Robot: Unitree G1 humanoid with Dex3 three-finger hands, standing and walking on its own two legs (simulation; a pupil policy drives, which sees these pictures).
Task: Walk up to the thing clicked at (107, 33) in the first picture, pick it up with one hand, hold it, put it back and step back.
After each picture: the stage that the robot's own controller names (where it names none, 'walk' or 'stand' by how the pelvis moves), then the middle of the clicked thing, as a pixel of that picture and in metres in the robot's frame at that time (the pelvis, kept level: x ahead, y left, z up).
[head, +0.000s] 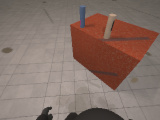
stand; (109, 27) +0.92 -0.15 +0.08
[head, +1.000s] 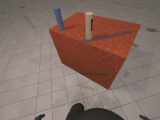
walk; (88, 27) +0.82 +0.10 +0.10
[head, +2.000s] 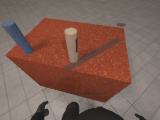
stand; (72, 47) +0.46 +0.17 +0.12
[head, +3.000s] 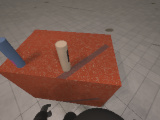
stand; (64, 58) +0.42 +0.21 +0.08
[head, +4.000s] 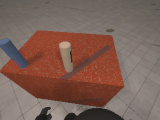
stand; (67, 58) +0.42 +0.19 +0.08
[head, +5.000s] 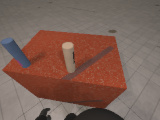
stand; (69, 59) +0.41 +0.17 +0.08
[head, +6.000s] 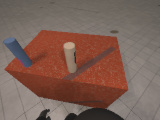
stand; (70, 59) +0.41 +0.17 +0.08
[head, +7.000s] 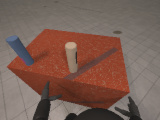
rise first; (72, 59) +0.41 +0.16 +0.08
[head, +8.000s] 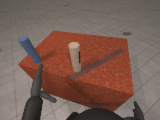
go down; (75, 58) +0.42 +0.16 +0.08
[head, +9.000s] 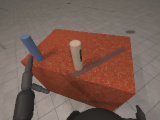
go down; (77, 57) +0.43 +0.16 +0.09
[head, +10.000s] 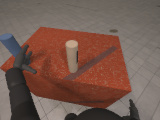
go down; (72, 58) +0.41 +0.14 +0.10
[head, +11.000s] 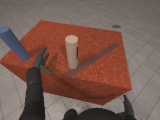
close in; (72, 54) +0.43 +0.14 +0.10
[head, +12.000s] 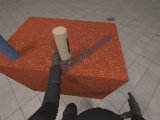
close; (63, 48) +0.44 +0.17 +0.13
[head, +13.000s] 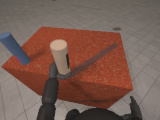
lift; (62, 62) +0.31 +0.17 +0.17
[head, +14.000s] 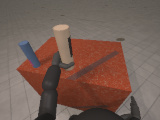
lift; (65, 50) +0.33 +0.16 +0.26
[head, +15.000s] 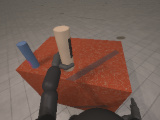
hold; (65, 51) +0.33 +0.16 +0.25
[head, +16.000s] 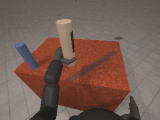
crouch; (67, 46) +0.36 +0.14 +0.28
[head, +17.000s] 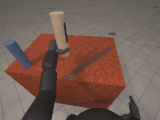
lower; (61, 37) +0.44 +0.18 +0.27
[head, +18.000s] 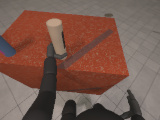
lower; (58, 42) +0.46 +0.19 +0.15
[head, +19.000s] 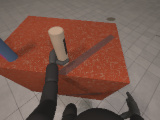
lower; (60, 49) +0.43 +0.19 +0.14
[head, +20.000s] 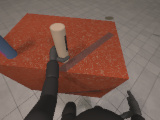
lower; (61, 46) +0.45 +0.18 +0.14
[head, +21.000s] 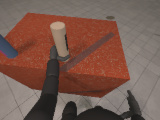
lower; (61, 45) +0.45 +0.18 +0.14
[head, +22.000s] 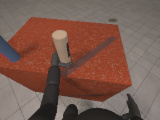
open; (63, 52) +0.41 +0.18 +0.13
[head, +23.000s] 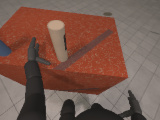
rise; (60, 45) +0.44 +0.18 +0.14
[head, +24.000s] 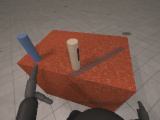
sink last; (74, 56) +0.43 +0.17 +0.11
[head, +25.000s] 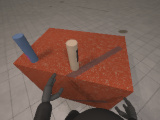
stand; (73, 57) +0.42 +0.17 +0.09
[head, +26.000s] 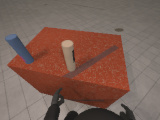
stand; (69, 57) +0.42 +0.18 +0.08
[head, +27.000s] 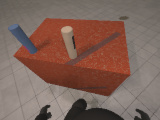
walk; (70, 44) +0.50 +0.19 +0.10
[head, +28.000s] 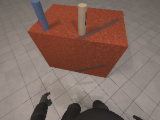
walk; (82, 21) +0.77 +0.12 +0.11
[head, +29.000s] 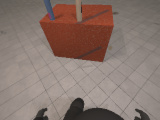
walk; (78, 10) +1.13 +0.26 +0.11
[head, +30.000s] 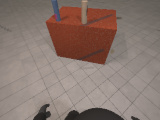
stand; (84, 12) +1.17 +0.15 +0.10
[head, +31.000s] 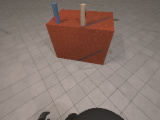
stand; (83, 15) +1.19 +0.16 +0.08
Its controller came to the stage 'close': yes
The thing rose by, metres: 0.21
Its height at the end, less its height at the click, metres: +0.00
